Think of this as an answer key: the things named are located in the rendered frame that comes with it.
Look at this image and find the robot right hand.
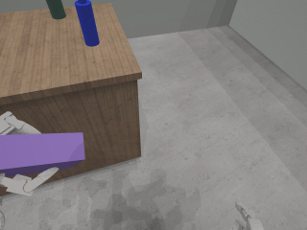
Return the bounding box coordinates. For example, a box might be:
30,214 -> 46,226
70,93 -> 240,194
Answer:
230,201 -> 265,230

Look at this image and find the table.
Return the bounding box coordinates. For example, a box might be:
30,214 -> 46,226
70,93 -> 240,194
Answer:
0,3 -> 142,196

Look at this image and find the sponge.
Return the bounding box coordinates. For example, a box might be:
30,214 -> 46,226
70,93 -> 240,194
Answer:
0,132 -> 85,177

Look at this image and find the robot left hand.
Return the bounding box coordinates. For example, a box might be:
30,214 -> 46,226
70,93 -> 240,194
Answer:
0,111 -> 59,196

